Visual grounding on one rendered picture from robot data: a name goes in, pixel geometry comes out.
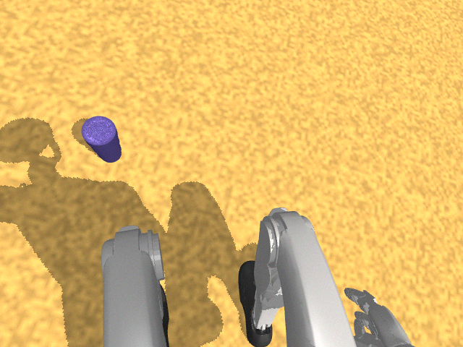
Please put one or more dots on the right robot hand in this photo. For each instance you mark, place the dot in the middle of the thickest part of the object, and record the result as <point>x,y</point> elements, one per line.
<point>384,327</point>

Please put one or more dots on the cup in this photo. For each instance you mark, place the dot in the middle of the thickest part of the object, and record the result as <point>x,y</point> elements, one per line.
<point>100,133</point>

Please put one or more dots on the right robot foot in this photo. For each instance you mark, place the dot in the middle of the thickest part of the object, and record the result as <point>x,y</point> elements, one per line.
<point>247,288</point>

